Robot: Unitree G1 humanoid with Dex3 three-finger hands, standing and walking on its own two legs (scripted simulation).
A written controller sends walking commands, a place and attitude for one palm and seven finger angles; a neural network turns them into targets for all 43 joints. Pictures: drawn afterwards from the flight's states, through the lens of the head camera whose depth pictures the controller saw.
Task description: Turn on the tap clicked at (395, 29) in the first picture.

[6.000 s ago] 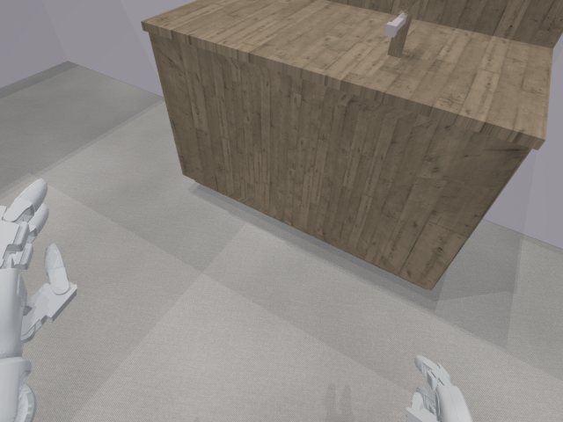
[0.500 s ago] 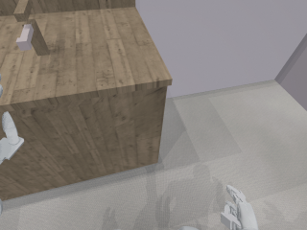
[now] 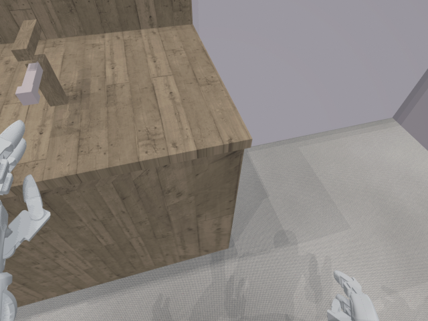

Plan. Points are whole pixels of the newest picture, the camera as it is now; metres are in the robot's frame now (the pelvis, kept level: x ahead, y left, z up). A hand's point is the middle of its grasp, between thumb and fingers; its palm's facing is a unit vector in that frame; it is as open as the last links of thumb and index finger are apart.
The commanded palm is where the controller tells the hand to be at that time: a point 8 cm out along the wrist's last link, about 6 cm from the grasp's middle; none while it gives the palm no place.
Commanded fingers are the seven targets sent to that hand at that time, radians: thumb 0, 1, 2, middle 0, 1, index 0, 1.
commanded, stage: take the last steps up to it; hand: left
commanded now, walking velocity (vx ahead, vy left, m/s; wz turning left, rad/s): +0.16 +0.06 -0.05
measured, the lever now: (28, 95) +0.48 +0.40 +0.15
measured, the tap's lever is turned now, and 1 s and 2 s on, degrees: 0 0 0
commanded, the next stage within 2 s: come to a stop and stand still in 0.04 s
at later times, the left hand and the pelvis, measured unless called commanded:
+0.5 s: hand (57, 192) +0.26 +0.24 +0.16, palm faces +0.36 -0.82 -0.43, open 7.4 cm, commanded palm +0.20 +0.28 +0.18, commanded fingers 0.00 0.90 0.90 -0.20 -0.30 -0.20 -0.30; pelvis +0.03 +0.01 +0.00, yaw -2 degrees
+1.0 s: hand out of the picture +0.21 +0.32 +0.17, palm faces +0.43 -0.83 -0.35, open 7.4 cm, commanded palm +0.15 +0.34 +0.18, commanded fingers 0.00 0.90 0.90 -0.20 -0.30 -0.20 -0.30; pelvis -0.02 +0.06 +0.00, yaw -1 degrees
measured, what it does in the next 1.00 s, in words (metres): steps on the spot: left foot, then right foot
